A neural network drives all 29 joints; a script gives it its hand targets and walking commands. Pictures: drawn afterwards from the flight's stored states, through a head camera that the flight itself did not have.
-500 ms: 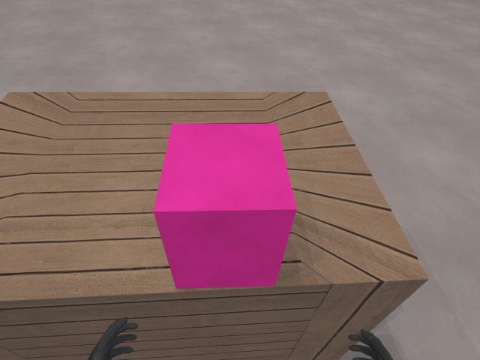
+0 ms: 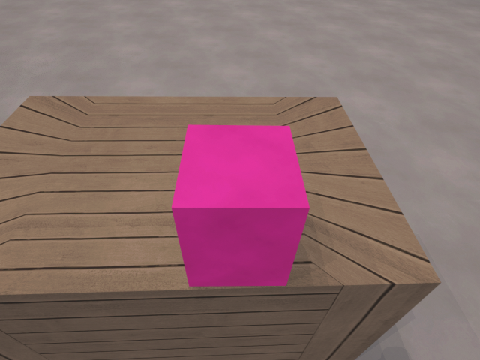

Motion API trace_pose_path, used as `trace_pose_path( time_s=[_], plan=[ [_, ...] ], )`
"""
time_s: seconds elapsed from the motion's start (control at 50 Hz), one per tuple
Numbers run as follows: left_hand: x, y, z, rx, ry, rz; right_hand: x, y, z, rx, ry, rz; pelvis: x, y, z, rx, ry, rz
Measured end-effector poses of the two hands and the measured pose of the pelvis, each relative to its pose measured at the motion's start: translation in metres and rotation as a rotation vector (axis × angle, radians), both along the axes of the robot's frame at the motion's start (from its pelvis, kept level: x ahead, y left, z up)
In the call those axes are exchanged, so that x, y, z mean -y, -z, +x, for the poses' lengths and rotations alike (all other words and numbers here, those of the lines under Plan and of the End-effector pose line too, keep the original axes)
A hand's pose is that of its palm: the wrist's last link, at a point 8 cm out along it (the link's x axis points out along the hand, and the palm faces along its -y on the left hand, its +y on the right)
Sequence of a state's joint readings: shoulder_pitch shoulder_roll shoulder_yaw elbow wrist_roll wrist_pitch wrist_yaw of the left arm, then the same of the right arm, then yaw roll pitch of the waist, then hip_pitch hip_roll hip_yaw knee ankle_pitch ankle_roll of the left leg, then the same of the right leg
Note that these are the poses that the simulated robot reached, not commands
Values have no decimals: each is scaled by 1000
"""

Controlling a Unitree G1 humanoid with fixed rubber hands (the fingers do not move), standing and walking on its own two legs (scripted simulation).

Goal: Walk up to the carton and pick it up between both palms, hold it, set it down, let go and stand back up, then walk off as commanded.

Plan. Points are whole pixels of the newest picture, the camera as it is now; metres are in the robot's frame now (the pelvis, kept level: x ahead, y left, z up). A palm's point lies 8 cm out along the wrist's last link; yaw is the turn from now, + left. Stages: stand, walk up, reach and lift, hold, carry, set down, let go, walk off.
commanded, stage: stand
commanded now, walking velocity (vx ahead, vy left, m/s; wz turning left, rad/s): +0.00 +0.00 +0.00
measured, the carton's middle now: (238, 207) +0.41 +0.02 +0.03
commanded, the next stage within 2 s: none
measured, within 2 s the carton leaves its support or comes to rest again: neither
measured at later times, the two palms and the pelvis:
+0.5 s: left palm out of the picture +0.05 +0.30 -0.12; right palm out of the picture +0.06 -0.30 -0.11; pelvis -0.02 +0.01 +0.00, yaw +0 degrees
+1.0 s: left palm out of the picture +0.05 +0.30 -0.12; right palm out of the picture +0.07 -0.29 -0.11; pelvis -0.01 +0.00 +0.00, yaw +1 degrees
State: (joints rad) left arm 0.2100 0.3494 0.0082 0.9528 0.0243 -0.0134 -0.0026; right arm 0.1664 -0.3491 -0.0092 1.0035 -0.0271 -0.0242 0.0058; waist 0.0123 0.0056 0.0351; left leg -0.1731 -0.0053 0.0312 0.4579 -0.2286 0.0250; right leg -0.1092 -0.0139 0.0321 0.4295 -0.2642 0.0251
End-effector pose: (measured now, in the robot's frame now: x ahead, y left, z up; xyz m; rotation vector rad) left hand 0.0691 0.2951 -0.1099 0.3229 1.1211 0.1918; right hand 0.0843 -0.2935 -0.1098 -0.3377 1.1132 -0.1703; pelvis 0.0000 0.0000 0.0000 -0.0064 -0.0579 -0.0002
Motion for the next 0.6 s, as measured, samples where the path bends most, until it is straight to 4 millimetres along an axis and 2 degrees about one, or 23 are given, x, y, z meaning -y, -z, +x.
trace_pose_path(
  time_s=[0.16,0.6],
  plan=[
    [-1,1,-4,-14,-7,-5,-7,3,-6,-22,2,9,-3,-2,-5,9,-4,2],
    [-2,8,-31,-80,-24,-17,3,-3,-23,-61,25,-16,-4,-4,-16,13,-4,11]
  ],
)
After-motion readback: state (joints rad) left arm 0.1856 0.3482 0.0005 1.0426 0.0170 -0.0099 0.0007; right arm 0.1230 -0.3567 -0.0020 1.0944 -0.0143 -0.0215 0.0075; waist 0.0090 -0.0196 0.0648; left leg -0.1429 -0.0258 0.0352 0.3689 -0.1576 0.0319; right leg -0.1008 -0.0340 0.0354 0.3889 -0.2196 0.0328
